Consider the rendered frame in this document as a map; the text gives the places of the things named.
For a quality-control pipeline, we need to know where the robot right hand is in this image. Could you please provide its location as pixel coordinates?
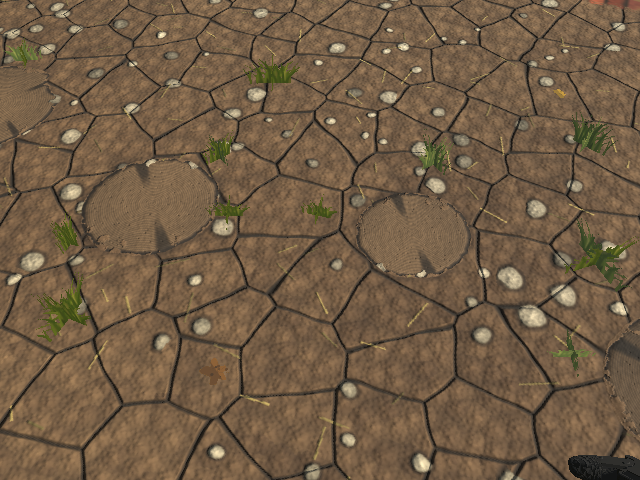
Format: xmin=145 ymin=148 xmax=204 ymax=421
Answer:
xmin=568 ymin=455 xmax=640 ymax=480

